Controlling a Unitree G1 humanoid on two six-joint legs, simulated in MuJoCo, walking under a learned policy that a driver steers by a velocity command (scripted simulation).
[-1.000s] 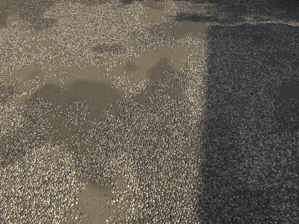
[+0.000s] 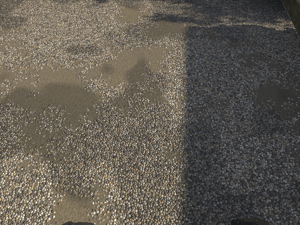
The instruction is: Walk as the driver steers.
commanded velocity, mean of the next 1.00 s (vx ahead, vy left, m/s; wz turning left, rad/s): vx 0.50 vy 0.00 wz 0.00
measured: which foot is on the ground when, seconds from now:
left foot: down 0.00-1.00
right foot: down 0.00-1.00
